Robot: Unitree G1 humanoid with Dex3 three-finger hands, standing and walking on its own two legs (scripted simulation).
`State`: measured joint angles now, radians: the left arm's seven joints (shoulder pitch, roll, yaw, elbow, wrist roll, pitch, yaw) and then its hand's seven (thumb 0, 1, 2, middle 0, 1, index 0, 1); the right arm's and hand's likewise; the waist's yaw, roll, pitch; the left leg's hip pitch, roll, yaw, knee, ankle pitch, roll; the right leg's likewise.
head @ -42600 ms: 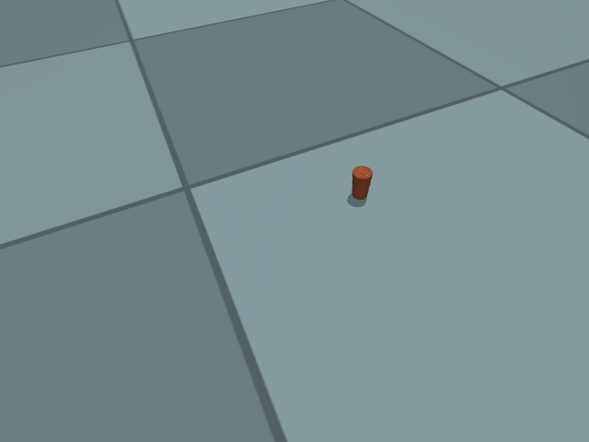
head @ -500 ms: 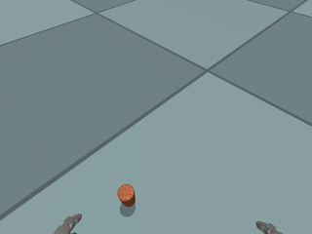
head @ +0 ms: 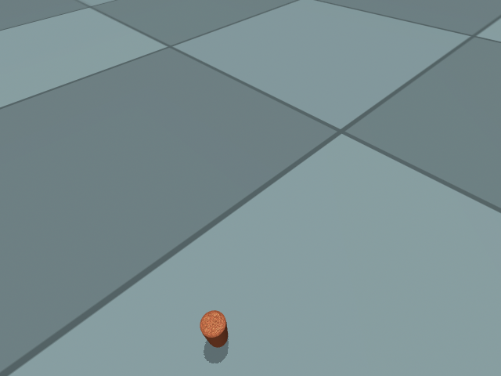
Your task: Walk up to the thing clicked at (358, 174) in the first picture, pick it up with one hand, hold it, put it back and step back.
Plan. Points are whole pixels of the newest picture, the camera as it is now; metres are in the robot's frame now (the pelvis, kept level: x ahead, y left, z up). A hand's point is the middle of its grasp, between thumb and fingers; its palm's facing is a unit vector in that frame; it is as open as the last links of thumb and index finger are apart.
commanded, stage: stand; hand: left
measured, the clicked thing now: (215, 330) +0.43 +0.20 -0.70
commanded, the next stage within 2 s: step back in 1.44 s
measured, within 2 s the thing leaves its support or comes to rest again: neither
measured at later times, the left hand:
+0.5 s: hand out of the picture +0.05 +0.24 -0.15, palm faces -0.02 -0.94 -0.35, open 7.4 cm
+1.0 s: hand out of the picture +0.09 +0.23 -0.15, palm faces -0.03 -0.94 -0.34, open 7.4 cm
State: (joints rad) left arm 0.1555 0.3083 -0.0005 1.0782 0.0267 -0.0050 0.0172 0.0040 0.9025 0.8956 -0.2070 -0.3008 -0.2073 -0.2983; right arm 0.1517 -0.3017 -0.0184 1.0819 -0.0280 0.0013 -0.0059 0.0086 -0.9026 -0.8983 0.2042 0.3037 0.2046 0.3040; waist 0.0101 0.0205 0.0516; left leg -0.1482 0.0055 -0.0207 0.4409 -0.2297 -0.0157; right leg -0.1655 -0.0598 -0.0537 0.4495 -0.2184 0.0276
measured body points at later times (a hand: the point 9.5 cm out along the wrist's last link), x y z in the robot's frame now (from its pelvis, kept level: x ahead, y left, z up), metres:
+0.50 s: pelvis +0.00 -0.01 +0.00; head +0.00 -0.02 +0.45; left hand +0.05 +0.29 -0.13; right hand +0.05 -0.30 -0.14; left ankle +0.01 +0.13 -0.74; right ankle +0.02 -0.14 -0.74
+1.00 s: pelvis +0.02 -0.01 +0.01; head +0.03 -0.02 +0.46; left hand +0.09 +0.28 -0.13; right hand +0.08 -0.31 -0.14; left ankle +0.01 +0.13 -0.74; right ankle +0.02 -0.14 -0.74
